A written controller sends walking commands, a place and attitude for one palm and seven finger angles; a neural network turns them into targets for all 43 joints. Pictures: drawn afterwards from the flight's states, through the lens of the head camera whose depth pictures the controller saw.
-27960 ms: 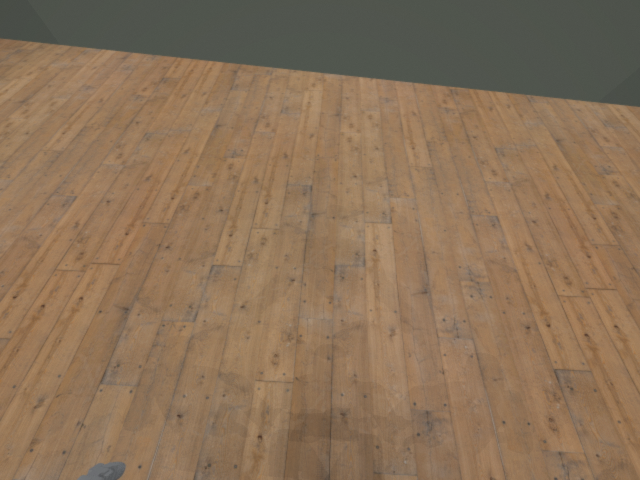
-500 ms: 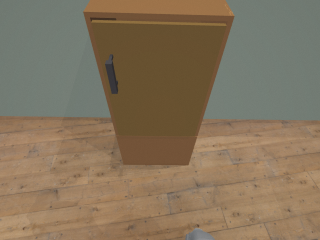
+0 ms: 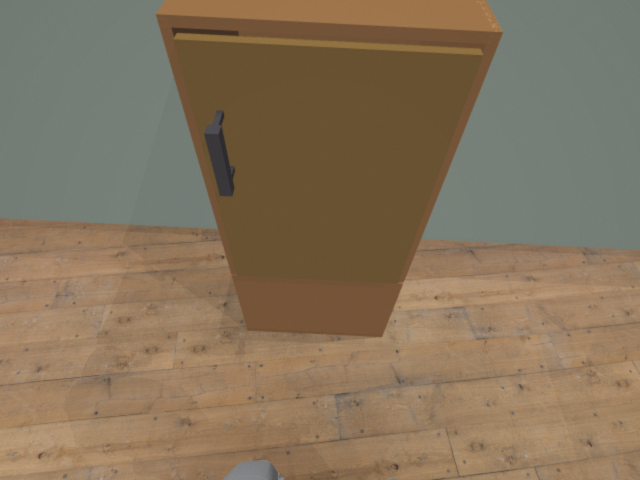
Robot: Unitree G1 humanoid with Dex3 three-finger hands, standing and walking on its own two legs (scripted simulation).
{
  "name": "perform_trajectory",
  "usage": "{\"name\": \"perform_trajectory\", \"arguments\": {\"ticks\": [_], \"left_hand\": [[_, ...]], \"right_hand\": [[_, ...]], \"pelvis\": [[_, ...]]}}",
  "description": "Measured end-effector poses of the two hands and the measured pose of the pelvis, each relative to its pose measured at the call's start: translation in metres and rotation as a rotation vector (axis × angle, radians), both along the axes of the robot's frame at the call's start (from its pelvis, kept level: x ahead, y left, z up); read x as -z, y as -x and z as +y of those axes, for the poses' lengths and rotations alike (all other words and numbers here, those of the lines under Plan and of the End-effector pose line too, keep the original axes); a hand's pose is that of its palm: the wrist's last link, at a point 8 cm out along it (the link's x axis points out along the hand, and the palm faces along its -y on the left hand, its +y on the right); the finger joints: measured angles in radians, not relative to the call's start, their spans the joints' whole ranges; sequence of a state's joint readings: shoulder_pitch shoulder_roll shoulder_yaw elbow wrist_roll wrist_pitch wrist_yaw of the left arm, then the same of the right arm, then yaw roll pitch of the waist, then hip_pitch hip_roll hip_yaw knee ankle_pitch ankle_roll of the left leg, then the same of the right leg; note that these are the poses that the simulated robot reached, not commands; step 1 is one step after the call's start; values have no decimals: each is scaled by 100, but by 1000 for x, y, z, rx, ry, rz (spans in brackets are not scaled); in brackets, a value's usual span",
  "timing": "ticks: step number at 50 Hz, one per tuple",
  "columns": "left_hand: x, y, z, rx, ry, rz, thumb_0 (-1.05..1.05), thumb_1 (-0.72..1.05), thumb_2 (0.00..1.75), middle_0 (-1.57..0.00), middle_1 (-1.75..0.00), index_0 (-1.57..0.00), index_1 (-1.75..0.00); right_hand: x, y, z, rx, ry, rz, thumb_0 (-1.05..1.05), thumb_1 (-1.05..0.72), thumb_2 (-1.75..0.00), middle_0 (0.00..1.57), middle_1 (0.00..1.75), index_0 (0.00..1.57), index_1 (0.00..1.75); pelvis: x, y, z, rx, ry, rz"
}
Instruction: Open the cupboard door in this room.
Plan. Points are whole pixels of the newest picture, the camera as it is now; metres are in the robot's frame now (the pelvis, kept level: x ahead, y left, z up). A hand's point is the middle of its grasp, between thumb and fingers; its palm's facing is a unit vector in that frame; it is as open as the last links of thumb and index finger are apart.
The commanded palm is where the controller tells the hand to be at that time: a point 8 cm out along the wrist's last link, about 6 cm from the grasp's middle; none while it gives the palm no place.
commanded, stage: come to a stop and stand still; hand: left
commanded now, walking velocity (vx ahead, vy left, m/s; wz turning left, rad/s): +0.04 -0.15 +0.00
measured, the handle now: (223, 154) +0.56 +0.21 +0.05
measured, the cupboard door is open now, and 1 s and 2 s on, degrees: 0 0 0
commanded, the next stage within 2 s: look again from close up in 1.76 s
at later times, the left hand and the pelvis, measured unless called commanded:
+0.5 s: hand out of the picture +0.01 +0.19 -0.17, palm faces -0.03 -0.98 -0.18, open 7.4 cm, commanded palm none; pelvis -0.03 +0.01 +0.01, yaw -3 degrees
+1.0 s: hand out of the picture -0.03 +0.11 -0.17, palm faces +0.02 -0.99 -0.16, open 7.3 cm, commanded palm none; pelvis -0.03 -0.05 +0.01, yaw -2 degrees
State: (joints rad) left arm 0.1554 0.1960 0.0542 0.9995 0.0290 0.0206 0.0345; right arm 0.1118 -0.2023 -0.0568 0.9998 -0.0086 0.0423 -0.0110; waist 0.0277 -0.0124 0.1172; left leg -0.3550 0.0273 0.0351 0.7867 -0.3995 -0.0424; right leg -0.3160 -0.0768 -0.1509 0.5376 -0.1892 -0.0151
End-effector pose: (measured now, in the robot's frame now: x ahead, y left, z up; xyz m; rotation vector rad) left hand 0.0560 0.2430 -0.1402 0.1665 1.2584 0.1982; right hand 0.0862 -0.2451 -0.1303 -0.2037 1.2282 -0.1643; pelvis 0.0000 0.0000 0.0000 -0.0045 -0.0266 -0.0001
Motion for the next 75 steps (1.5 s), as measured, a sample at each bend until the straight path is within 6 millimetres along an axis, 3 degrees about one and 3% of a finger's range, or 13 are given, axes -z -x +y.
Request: {"name": "perform_trajectory", "arguments": {"ticks": [4, 9, 16, 23, 29, 33, 39, 47, 56, 66, 75], "left_hand": [[15, 18, 23, -23, 22, 34, 0, 91, 90, -20, -30, -20, -30], [7, 44, 35, -39, 50, 96, 0, 91, 90, -20, -30, -20, -30], [2, 73, 33, -13, 66, 201, 0, 91, 90, -20, -30, -20, -30], [-1, 59, 10, 45, 61, 174, 0, 91, 90, -20, -30, -20, -30], [-4, 40, -25, 80, 19, 58, 0, 91, 90, -20, -30, -20, -30], [-15, 43, -41, 77, 0, 29, 0, 93, 90, -20, -30, -20, -30], [-10, 56, -58, 61, 8, 51, 0, 94, 90, -20, -30, -20, -30], [-2, 85, -76, 17, 63, 147, 0, 93, 90, -20, -30, -20, -30], [2, 99, -89, -18, 113, 225, 0, 91, 90, -20, -30, -20, -30], [2, 76, -74, -14, 94, 202, 0, 91, 90, -20, -30, -20, -30], [-1, 42, -52, 6, 51, 144, 0, 91, 90, -20, -30, -20, -30]], "right_hand": [[-8, -1, 19, -22, 32, -44, 0, -92, -90, 19, 30, 20, 30], [-21, 16, 44, -32, 30, -6, 0, -91, -90, 19, 30, 20, 30], [-27, 45, 45, 44, 42, 17, 0, -93, -90, 20, 30, 21, 30], [-16, 106, 27, 123, 17, 119, 0, -92, -90, 20, 30, 21, 30], [10, 160, 6, 172, -55, 214, 0, -91, -90, 20, 30, 20, 30], [14, 178, 0, 166, -95, 253, 0, -91, -90, 20, 30, 20, 30], [16, 188, -4, 163, -113, 267, 0, -91, -90, 19, 30, 20, 30], [11, 177, -7, 144, -99, 290, 0, -91, -90, 19, 30, 20, 30], [7, 130, -8, 107, -71, 238, 0, -91, -90, 19, 30, 20, 30], [4, 80, -15, 76, -31, 166, 1, -93, -90, 20, 30, 20, 30], [3, 57, -12, 63, -27, 126, 0, -93, -90, 20, 30, 20, 30]], "pelvis": [[5, 4, 18, 0, 14, -6], [-10, 5, 29, 5, 30, 7], [-18, 8, 33, 35, 32, 27], [-16, 23, 17, 46, 24, 19], [-6, 39, -13, 43, -16, -1], [-9, 40, -28, 36, -11, -8], [-7, 40, -42, 35, 0, -18], [-8, 31, -48, 29, 1, -6], [-9, 15, -43, 28, -2, 7], [-9, -3, -36, 28, -9, 10], [-9, -14, -30, 29, -13, 9]]}}
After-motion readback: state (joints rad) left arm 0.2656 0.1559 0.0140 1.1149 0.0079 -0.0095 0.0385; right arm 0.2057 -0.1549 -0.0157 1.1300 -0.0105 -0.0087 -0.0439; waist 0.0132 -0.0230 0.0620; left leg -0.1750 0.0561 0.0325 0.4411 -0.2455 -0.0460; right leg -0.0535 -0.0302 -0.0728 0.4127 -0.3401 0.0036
